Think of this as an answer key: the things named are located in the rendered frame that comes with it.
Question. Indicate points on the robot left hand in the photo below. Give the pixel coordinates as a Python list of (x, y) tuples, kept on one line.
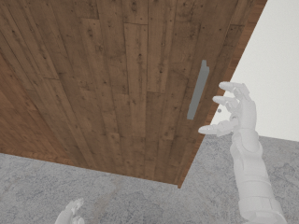
[(66, 216)]

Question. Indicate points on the robot right hand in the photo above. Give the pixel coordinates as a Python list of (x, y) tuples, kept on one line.
[(244, 111)]

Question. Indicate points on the wardrobe door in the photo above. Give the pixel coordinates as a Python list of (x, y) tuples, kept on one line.
[(22, 126), (114, 79)]

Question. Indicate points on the handle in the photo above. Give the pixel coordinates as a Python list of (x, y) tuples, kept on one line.
[(198, 90)]

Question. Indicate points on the robot right forearm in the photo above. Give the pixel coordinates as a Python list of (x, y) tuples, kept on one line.
[(257, 201)]

